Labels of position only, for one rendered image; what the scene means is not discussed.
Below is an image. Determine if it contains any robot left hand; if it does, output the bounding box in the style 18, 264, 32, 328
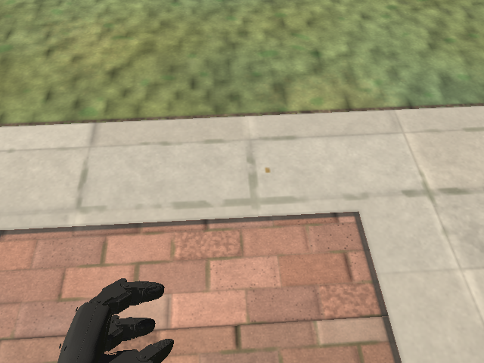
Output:
57, 278, 174, 363

